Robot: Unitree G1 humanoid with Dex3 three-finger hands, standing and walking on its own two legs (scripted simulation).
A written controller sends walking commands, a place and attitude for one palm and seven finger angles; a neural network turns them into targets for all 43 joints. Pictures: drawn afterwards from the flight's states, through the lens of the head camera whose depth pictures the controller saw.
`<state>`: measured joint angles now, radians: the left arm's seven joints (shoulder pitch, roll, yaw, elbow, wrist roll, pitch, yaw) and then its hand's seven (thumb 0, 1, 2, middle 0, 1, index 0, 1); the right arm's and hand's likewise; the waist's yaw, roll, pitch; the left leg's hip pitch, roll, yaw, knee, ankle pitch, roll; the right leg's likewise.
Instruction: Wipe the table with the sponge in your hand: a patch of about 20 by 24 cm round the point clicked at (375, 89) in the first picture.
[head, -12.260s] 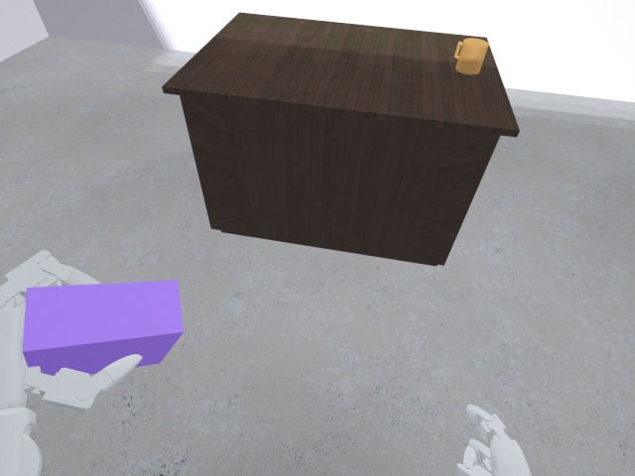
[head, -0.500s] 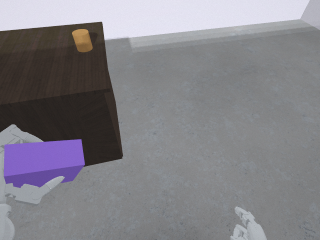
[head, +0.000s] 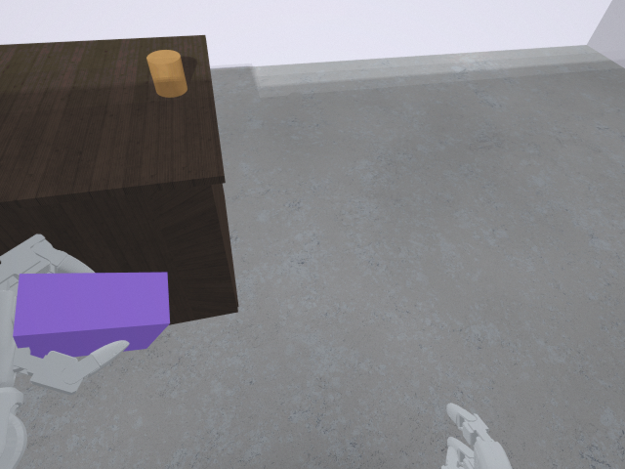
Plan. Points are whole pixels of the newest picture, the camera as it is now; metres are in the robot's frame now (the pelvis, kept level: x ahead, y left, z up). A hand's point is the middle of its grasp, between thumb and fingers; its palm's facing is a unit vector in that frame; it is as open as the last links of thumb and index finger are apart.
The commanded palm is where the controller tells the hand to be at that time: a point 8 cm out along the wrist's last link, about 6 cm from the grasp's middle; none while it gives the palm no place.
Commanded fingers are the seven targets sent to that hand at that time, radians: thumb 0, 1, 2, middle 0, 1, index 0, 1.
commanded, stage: shuffle to correct the standing spot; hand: left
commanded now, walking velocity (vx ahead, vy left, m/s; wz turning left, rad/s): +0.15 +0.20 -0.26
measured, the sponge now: (115, 316) +0.23 +0.23 +0.12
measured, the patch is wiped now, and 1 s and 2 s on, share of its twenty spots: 0.00 0.00 0.00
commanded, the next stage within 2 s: none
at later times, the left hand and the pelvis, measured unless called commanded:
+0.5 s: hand (87, 245) +0.28 +0.27 +0.16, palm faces +0.33 -0.87 -0.38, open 9.5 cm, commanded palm +0.22 +0.32 +0.18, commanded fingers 0.00 0.10 1.30 -1.20 -1.60 -1.20 -1.60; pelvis +0.06 +0.04 -0.02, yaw -2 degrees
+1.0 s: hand (103, 203) +0.34 +0.28 +0.16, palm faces +0.18 -0.84 -0.51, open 9.5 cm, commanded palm +0.29 +0.34 +0.18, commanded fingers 0.00 0.10 1.30 -1.20 -1.60 -1.20 -1.60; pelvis +0.08 +0.09 +0.00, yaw -10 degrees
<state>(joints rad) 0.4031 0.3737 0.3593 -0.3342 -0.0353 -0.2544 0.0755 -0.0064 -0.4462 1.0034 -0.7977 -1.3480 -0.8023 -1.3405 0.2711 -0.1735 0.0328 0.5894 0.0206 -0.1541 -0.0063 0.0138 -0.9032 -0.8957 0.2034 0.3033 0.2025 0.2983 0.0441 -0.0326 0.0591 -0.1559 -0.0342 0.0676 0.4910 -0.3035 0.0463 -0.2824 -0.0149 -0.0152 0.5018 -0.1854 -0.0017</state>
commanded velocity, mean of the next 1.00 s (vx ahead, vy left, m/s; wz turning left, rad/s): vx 0.13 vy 0.20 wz -0.16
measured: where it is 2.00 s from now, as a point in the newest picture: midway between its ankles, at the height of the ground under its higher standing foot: outside the picture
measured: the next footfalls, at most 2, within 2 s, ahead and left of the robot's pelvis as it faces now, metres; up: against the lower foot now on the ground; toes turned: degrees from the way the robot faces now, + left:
left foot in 0.60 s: +0.11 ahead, +0.17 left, +0.00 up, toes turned -5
right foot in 0.84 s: +0.12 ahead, +0.00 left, +0.00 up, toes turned -15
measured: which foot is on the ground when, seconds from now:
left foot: down 0.00-0.50, up 0.52-0.58, down 0.60-0.86, up 0.88-1.00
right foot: down 0.00-0.60, up 0.62-0.82, down 0.84-1.00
